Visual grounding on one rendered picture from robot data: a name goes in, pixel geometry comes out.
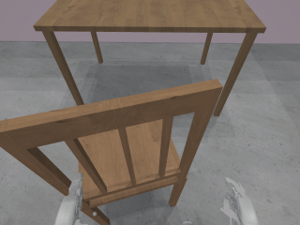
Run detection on chair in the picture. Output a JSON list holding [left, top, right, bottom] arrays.
[[0, 79, 223, 225]]

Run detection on robot left hand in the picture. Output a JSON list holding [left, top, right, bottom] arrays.
[[54, 172, 89, 225]]

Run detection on robot right hand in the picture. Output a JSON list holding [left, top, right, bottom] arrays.
[[220, 177, 259, 225]]

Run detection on table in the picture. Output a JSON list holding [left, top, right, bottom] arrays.
[[33, 0, 266, 116]]

